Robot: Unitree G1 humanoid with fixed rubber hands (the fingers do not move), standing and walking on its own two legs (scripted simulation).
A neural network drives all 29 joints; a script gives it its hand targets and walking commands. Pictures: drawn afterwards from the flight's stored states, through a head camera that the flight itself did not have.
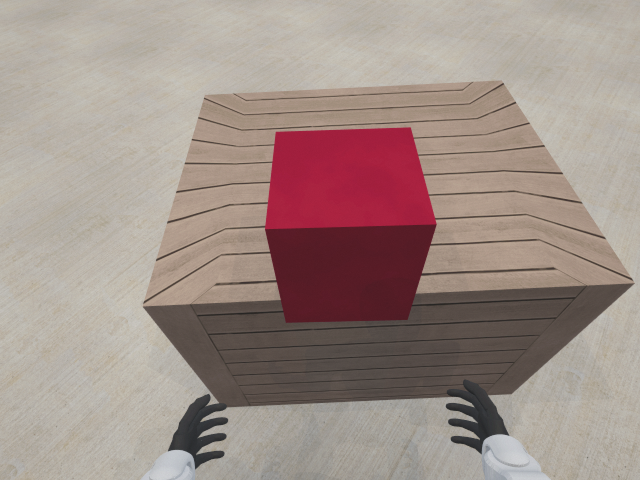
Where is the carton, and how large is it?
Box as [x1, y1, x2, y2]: [265, 127, 436, 322]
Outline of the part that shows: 410,127 276,132 265,230 286,322 407,319 436,224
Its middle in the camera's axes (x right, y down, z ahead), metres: +0.04 -0.01 +0.63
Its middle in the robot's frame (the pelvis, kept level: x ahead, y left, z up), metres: +0.48 -0.01 -0.01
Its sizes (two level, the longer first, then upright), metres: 0.210 0.200 0.250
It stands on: a pedestal, 0.63 m high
